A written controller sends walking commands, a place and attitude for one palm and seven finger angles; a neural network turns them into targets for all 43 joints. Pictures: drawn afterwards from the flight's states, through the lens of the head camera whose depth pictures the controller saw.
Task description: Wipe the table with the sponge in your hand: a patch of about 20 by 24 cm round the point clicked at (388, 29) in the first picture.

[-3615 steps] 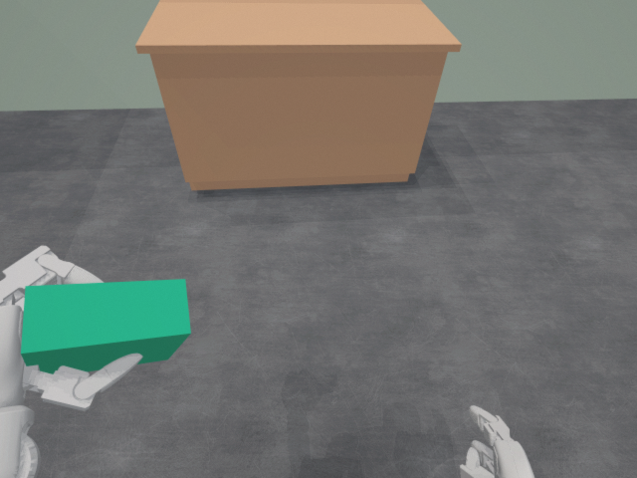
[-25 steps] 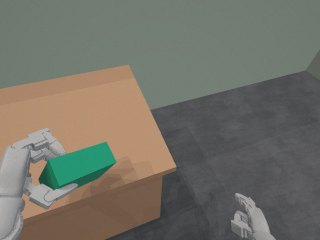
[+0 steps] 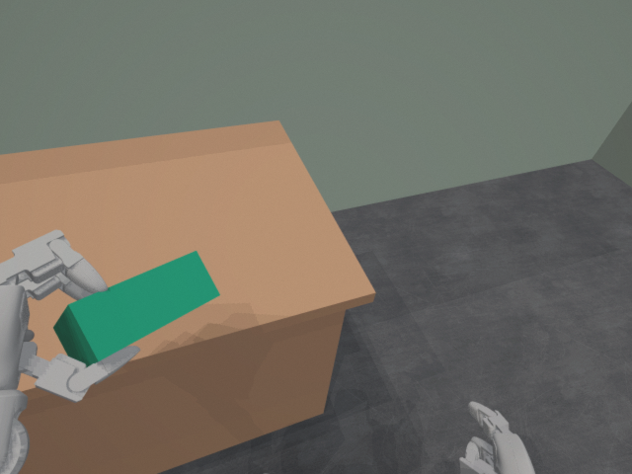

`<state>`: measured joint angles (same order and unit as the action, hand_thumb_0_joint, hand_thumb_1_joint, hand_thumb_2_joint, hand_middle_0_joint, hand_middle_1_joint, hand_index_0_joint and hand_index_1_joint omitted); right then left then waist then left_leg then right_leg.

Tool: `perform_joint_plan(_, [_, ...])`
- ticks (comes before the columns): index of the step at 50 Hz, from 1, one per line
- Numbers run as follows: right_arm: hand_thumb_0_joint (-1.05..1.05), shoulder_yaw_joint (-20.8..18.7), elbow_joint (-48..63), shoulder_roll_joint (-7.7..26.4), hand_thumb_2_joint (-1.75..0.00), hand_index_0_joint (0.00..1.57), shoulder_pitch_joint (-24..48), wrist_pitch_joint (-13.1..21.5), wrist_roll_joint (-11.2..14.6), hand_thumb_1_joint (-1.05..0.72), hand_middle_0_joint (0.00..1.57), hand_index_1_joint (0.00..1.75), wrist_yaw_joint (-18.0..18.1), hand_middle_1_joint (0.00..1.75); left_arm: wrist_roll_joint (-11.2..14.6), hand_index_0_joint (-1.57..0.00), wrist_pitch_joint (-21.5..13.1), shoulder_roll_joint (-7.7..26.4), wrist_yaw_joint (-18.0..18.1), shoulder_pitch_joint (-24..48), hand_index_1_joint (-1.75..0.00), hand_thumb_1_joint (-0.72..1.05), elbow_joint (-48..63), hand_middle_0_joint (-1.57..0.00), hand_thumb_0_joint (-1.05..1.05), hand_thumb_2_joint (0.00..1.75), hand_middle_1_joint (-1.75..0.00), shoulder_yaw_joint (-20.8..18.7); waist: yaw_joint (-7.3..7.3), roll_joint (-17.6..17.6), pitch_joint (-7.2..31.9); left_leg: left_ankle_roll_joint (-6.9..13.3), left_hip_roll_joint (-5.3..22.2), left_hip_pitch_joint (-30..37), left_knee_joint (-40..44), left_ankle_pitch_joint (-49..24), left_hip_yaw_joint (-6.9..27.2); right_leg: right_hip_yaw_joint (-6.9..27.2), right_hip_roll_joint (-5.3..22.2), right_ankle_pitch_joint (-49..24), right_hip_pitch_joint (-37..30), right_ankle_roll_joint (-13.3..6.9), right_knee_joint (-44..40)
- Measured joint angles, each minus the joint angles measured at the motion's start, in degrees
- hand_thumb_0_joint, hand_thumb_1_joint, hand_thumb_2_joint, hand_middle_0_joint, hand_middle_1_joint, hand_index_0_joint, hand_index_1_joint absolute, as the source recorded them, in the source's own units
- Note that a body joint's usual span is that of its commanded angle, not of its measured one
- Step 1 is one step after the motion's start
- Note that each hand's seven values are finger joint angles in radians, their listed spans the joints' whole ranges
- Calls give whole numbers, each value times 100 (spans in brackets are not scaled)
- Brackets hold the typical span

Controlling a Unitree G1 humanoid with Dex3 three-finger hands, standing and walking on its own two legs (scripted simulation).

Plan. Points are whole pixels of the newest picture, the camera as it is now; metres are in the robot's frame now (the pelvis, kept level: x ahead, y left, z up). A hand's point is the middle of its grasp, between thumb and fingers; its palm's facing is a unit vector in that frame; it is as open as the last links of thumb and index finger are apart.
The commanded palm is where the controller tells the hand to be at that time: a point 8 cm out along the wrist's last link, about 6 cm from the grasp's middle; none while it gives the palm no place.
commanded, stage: step back with the hand held close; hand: left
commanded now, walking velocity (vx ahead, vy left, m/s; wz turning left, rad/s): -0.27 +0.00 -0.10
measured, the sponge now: (155, 302) +0.26 +0.20 +0.13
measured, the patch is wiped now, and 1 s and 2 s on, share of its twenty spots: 1.00 1.00 1.00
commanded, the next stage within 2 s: stop stepping back and stand still in 0.46 s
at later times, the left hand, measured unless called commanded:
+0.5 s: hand out of the picture +0.05 +0.28 +0.20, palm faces +0.46 -0.82 -0.34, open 9.1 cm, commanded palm +0.01 +0.32 +0.20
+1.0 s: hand out of the picture -0.07 +0.27 +0.20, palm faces +0.11 -0.89 -0.43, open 9.1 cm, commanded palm -0.09 +0.33 +0.20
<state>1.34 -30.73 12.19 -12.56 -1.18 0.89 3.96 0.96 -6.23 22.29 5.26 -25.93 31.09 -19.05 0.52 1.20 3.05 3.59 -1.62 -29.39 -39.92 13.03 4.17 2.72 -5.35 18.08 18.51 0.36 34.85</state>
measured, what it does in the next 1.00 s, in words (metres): walks backwards: right foot, then left foot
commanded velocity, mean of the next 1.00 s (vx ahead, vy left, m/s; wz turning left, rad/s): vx -0.05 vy -0.03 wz -0.10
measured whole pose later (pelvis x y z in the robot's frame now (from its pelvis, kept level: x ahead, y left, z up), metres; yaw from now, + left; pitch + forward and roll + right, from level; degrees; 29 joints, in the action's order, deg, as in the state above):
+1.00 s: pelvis -0.29 +0.07 +0.03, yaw -8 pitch -1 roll -4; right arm 0.1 -36.7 11.8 -17.5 2.4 1.2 2.8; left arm 2.9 -6.5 28.3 5.8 -36.0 35.1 -16.8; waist 2.0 -0.4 4.4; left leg 1.0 2.7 -18.9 -20.0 11.7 -3.7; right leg -6.4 -4.0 24.8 18.3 -2.2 41.7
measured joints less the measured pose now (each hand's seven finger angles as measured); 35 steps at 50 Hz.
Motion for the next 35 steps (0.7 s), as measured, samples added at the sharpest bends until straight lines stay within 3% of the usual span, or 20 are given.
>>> perform_joint_plan(8, [1,-37,-183,-72,-90,20,262,-77,6,-90,21,30,-54,30,238,-91,-169,-79,39,-348,-146,-50,373,-83,-2,106,-146,146,-130,-95,-134,-270,134,-192,-42,174,-108,-126,28,-302,162,-6,-10])
perform_joint_plan(11, [1,-54,-185,-53,-90,20,279,-81,-3,-90,21,30,-11,30,214,-91,-153,-42,58,-257,-146,-50,394,-83,-2,106,-146,246,-142,-159,-163,-233,148,-255,-60,82,-189,-146,77,-357,228,66,56])
perform_joint_plan(13, [1,-50,-140,-44,-90,20,319,-37,-12,-90,21,30,21,30,164,-91,-146,24,72,-92,-146,-51,362,-83,-2,106,-146,179,-132,-181,-224,-88,171,-319,-28,-120,-264,-139,81,-216,363,57,230])
perform_joint_plan(15, [1,-72,-85,-66,-90,20,380,74,-59,-90,21,30,33,30,54,-91,-134,87,75,134,-146,-51,250,-83,-2,106,-146,29,-77,-101,-340,90,276,-362,82,-453,-331,-96,-65,180,625,91,1185])
perform_joint_plan(17, [1,-121,-69,-136,-90,20,374,159,-90,-90,21,30,-16,30,5,-91,-64,196,59,336,-146,-51,172,-83,-2,106,-146,-99,-7,-19,-393,109,393,-380,324,-834,-402,-135,-202,475,707,97,2303])
perform_joint_plan(19, [1,-145,-116,-210,-90,20,329,190,-77,-90,20,30,-119,30,18,-91,-12,260,62,431,-146,-50,227,-83,-2,106,-146,-190,-1,-7,-352,122,519,-403,596,-951,-597,-243,-242,652,511,87,2843])
perform_joint_plan(22, [1,-120,-230,-268,-90,20,290,209,-33,-90,21,30,-214,30,167,-91,-5,170,119,310,-146,-50,455,-83,-2,105,-146,-245,-70,-18,-176,16,610,-461,1100,-1054,-968,-443,-174,983,-120,-28,2367])
perform_joint_plan(24, [1,-86,-303,-282,-90,20,342,238,-37,-90,21,30,-219,30,283,-91,-48,74,133,145,-146,-50,589,-83,-2,105,-146,-248,-173,-15,-85,-123,602,-512,1422,-1194,-1217,-498,-101,1146,-658,-167,1281])
perform_joint_plan(26, [1,-45,-336,-296,-90,20,476,278,-22,-90,21,30,-224,30,328,-91,-166,85,143,13,-146,-50,718,-83,-2,105,-146,-285,-351,-135,-104,-477,548,-831,998,-675,-1450,-384,123,945,-1154,-390,-135])
perform_joint_plan(28, [1,-44,-603,-221,-90,20,507,255,24,-90,21,30,-197,30,268,-91,-323,-124,67,0,-146,-50,608,-83,-2,106,-146,44,-426,166,-195,-637,533,-1040,-686,455,-1000,-394,11,1012,-1237,-266,-94])
perform_joint_plan(30, [1,12,-776,-314,-90,20,259,109,98,-91,21,30,-192,30,262,-91,-350,-184,-34,-33,-146,-51,439,-83,-2,106,-146,329,-517,28,1,-633,268,-799,-1954,998,-732,-276,125,872,-1336,-93,-192])
perform_joint_plan(32, [1,166,-729,-456,-90,20,45,-18,142,-91,21,30,-173,30,277,-91,-283,-170,-103,74,-146,-51,246,-84,-2,106,-146,335,-609,-360,196,-488,102,-78,-1641,955,-646,-25,303,658,-1183,-39,-126])
perform_joint_plan(34, [1,293,-459,-361,-90,20,18,-6,146,-90,21,30,-157,30,316,-92,-235,-214,-58,359,-146,-51,-84,-84,-2,106,-146,218,-513,-289,218,-259,204,794,-294,-6,-426,-115,241,353,-612,-57,641])
perform_joint_plan(35, [1,267,-381,-321,-90,20,116,79,118,-90,21,30,-162,30,317,-92,-171,-178,-3,598,-146,-51,-302,-84,-2,106,-146,155,-383,-223,130,-75,223,902,-15,442,-413,-119,209,516,-233,-63,1202])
